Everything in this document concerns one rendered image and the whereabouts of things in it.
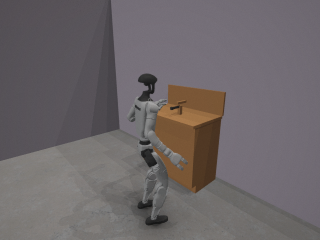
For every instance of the counter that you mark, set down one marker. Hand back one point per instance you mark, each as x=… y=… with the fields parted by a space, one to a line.
x=192 y=131

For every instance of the left robot hand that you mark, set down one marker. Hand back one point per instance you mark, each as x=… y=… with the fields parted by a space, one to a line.
x=160 y=104

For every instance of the right robot shin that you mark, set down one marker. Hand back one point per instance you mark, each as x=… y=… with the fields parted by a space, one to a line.
x=158 y=201

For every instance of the robot left upper arm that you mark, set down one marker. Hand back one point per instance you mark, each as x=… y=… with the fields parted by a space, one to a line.
x=131 y=114

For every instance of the robot right thigh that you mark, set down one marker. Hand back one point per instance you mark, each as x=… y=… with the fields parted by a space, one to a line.
x=153 y=160

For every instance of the tap lever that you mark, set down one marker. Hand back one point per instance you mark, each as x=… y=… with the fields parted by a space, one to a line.
x=175 y=107

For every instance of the right robot hand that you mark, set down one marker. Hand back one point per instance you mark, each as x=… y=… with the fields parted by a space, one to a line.
x=176 y=158

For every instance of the robot right upper arm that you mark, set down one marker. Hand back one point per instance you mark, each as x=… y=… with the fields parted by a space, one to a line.
x=152 y=110

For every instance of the robot right forearm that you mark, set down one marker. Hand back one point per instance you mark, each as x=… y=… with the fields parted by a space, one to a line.
x=155 y=141

